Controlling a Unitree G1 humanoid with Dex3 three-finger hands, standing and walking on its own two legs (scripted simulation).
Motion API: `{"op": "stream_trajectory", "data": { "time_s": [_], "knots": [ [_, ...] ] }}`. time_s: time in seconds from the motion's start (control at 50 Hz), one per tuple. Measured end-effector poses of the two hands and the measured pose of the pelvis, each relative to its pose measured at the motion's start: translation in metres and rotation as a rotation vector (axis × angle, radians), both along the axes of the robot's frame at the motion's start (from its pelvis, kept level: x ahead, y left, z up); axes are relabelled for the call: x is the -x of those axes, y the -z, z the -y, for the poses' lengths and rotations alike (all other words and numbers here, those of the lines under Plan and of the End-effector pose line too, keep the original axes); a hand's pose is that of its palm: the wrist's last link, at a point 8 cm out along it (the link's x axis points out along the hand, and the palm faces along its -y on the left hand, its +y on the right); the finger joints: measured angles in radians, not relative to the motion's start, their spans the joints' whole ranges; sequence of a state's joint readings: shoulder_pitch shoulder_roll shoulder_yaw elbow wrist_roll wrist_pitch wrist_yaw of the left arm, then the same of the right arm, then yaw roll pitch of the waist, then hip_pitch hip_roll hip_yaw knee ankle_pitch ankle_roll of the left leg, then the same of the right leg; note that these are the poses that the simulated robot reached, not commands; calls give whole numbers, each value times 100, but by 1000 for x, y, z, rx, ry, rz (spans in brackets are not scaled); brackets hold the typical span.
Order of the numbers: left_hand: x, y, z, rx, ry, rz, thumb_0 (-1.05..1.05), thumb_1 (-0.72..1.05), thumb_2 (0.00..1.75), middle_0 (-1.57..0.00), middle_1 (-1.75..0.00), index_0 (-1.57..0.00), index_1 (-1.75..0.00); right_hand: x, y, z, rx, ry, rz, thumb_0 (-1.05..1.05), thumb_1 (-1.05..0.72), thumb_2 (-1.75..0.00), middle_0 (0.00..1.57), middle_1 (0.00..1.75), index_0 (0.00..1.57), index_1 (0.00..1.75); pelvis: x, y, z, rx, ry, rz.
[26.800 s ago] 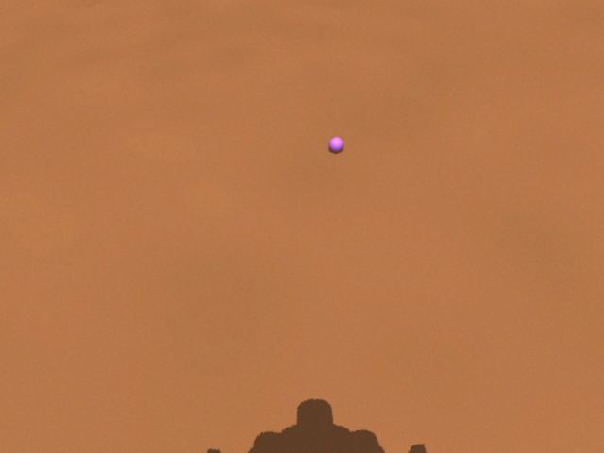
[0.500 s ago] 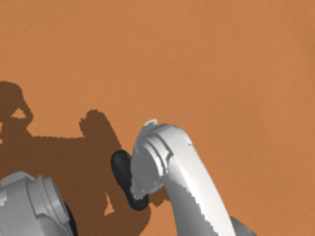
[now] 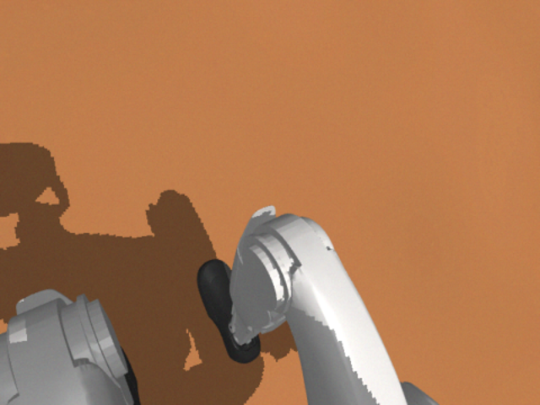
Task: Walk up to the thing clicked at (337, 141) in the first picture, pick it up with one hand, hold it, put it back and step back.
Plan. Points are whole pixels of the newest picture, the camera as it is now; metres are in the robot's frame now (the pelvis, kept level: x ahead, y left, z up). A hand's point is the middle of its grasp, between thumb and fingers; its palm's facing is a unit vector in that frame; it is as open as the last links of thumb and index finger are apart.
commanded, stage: settle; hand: left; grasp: from above
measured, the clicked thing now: out of the picture +0.49 +0.32 -0.27
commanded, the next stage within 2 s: lift in 0.80 s
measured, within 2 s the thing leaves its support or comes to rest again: neither
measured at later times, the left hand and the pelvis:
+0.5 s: hand out of the picture +0.46 +0.32 -0.15, palm faces -0.45 -0.09 -0.89, open 9.9 cm; pelvis +0.00 -0.01 +0.03, yaw +6 degrees
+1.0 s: hand out of the picture +0.45 +0.32 -0.09, palm faces -0.46 -0.11 -0.88, open 9.8 cm; pelvis +0.00 +0.00 +0.06, yaw +8 degrees
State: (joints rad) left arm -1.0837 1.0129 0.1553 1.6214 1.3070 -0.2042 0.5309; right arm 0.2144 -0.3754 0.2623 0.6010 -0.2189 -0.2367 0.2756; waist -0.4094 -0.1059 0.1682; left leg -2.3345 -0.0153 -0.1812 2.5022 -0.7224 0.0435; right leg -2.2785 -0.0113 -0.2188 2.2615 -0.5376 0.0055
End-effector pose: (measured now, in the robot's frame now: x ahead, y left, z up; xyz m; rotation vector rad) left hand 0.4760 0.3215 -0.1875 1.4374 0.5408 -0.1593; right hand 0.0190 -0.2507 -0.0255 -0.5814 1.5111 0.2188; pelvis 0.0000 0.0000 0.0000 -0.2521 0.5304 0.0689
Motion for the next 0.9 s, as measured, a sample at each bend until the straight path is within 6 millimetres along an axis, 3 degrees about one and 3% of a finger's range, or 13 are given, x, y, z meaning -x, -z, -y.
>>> {"op": "stream_trajectory", "data": {
  "time_s": [0.2, 0.44, 0.64, 0.9],
  "knots": [
    [2, -42, -12, -31, -5, 19, 2, -1, 52, -72, -66, -69, -65, -10, 6, 10, -2, 65, 21, 0, -92, -90, 20, 30, 20, 30, -4, -8, 0, -20, -16, -48],
    [10, -90, -4, -25, 39, -21, 1, 1, 46, -74, -62, -71, -61, -37, 12, 22, 0, 85, 92, 0, -91, -90, 20, 30, 20, 30, -1, -25, 4, -62, -44, -74],
    [8, -117, 3, -43, 66, -17, 1, 1, 44, -76, -57, -73, -57, -46, 13, 27, 11, 107, 121, 0, -91, -90, 20, 30, 20, 30, -1, -35, 7, -86, -53, -91],
    [11, -140, 2, -36, 46, -10, 1, 2, 43, -77, -54, -74, -54, -40, 7, 18, 12, 165, 119, 0, -91, -90, 20, 30, 20, 30, -1, -49, 4, -93, -60, -111]
  ]
}}
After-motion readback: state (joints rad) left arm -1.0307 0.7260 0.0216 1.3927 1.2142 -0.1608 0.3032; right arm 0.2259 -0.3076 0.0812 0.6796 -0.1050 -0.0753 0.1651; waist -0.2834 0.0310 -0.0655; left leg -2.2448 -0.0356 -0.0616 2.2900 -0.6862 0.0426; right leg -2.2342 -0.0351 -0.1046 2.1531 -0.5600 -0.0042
